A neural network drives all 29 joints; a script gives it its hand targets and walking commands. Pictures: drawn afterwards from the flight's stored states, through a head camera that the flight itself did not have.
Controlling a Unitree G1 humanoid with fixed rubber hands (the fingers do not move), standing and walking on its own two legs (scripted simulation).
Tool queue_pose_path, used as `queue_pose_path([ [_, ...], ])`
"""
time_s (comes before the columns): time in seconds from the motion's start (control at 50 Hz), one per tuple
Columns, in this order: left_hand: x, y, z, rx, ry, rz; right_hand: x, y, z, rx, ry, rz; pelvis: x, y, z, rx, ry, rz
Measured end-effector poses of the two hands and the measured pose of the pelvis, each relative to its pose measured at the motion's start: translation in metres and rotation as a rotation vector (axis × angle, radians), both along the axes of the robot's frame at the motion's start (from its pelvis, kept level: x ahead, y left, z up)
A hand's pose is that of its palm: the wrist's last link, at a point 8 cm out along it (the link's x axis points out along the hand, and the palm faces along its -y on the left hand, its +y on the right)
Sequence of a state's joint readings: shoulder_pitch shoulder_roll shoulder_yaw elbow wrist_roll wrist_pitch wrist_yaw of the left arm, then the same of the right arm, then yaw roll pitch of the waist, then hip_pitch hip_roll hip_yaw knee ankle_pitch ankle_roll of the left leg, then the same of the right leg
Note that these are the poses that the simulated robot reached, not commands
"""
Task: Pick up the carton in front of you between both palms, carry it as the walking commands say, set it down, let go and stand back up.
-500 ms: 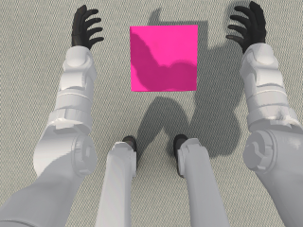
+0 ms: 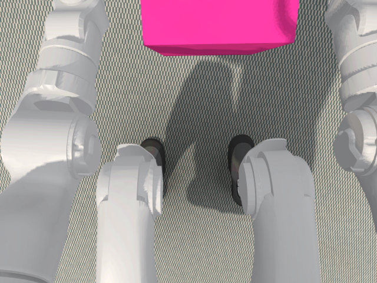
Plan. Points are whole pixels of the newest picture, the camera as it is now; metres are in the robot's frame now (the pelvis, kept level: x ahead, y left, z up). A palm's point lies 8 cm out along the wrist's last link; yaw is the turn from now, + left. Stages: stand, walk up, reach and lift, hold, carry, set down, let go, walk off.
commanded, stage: reach and lift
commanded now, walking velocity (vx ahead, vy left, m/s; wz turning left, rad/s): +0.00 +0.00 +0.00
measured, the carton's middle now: out of the picture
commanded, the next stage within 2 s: none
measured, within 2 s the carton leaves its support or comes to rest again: leaves its support in 0.94 s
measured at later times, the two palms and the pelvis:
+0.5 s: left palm out of the picture +0.56 +0.13 -0.19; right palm out of the picture +0.55 -0.21 -0.19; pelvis +0.01 +0.00 -0.02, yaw +0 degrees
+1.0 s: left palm out of the picture +0.56 +0.11 -0.17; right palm out of the picture +0.55 -0.19 -0.17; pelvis +0.01 +0.00 -0.02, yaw +0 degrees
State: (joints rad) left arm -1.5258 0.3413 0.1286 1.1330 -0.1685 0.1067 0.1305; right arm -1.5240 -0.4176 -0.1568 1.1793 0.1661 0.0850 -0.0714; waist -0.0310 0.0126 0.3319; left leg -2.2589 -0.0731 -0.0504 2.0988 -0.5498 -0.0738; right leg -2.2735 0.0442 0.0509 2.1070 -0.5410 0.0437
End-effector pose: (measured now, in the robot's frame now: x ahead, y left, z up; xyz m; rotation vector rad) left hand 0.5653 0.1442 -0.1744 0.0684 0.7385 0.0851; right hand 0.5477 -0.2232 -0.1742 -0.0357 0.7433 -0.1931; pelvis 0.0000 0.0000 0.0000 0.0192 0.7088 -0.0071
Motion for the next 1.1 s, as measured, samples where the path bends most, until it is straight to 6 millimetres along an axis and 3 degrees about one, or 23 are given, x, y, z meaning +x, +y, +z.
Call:
queue_pose_path([
  [0.16, 0.001, 0.002, -0.026, 0.005, -0.006, -0.001, 0.007, 0.005, -0.026, -0.001, -0.001, 0.015, 0.009, -0.002, -0.016, -0.002, -0.050, 0.000],
  [0.26, 0.005, -0.005, -0.023, -0.003, -0.028, -0.006, 0.013, 0.005, -0.024, -0.001, -0.025, 0.022, 0.013, -0.002, -0.022, 0.000, -0.045, 0.003],
  [0.46, -0.002, -0.012, -0.018, -0.013, -0.019, -0.007, 0.005, 0.008, -0.018, 0.007, -0.016, 0.028, 0.008, -0.001, -0.019, 0.001, -0.039, 0.001],
  [0.6, -0.001, -0.032, -0.016, -0.037, -0.022, -0.036, 0.008, 0.030, -0.017, 0.025, -0.017, 0.055, 0.002, -0.001, -0.015, 0.000, -0.055, 0.002],
  [0.88, 0.000, -0.032, -0.016, -0.063, -0.007, -0.004, 0.008, 0.028, -0.016, 0.052, 0.004, 0.069, 0.010, 0.000, -0.025, -0.006, -0.065, 0.007],
  [1.0, -0.002, -0.035, 0.006, -0.051, -0.026, 0.027, 0.002, 0.033, 0.001, 0.022, -0.011, 0.012, 0.015, 0.000, -0.022, -0.002, -0.031, 0.001],
  [1.1, -0.013, -0.036, 0.058, -0.060, -0.080, 0.036, -0.006, 0.031, 0.054, 0.042, -0.067, -0.002, 0.014, 0.001, -0.008, 0.003, 0.003, -0.011],
])
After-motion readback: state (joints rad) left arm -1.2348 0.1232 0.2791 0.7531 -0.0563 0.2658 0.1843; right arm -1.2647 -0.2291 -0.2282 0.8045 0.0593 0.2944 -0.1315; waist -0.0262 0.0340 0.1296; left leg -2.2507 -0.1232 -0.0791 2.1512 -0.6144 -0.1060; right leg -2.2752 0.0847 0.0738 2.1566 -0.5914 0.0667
